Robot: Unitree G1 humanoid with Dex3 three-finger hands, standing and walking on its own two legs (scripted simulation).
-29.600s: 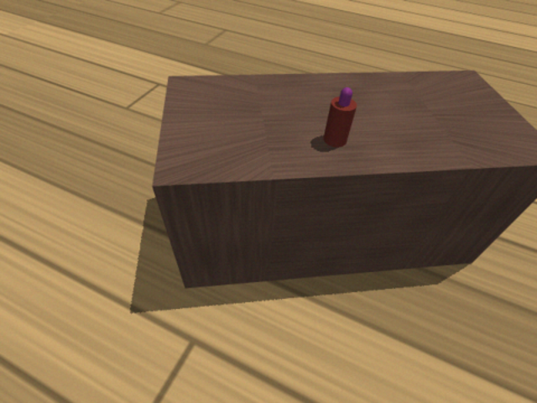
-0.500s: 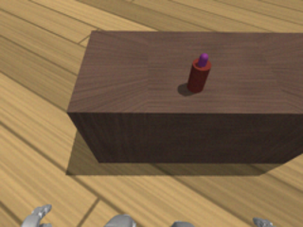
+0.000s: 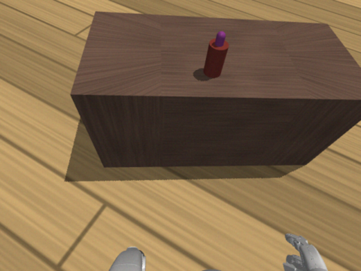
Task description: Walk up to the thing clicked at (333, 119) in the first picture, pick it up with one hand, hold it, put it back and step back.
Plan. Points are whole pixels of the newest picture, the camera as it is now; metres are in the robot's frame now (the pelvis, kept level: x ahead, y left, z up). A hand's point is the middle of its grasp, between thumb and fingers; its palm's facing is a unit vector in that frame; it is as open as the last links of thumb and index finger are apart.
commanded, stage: step back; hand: right
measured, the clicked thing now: (216, 53) +0.86 -0.14 -0.06
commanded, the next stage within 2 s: stand in 1.82 s
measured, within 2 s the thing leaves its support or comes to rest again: neither
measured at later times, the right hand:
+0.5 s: hand out of the picture -0.06 -0.28 -0.14, palm faces -0.15 +0.90 -0.40, open 7.4 cm
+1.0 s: hand out of the picture -0.19 -0.32 -0.15, palm faces -0.19 +0.91 -0.38, open 7.4 cm
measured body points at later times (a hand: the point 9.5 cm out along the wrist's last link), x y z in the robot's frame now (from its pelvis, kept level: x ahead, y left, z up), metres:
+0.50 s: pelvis -0.17 -0.03 +0.01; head -0.11 -0.01 +0.45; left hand -0.06 +0.30 -0.11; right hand -0.05 -0.33 -0.11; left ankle -0.13 +0.10 -0.72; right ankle -0.16 -0.16 -0.65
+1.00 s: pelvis -0.29 -0.06 +0.00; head -0.27 -0.06 +0.45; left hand -0.28 +0.28 -0.11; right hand -0.18 -0.37 -0.12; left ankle -0.30 +0.07 -0.72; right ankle -0.25 -0.19 -0.72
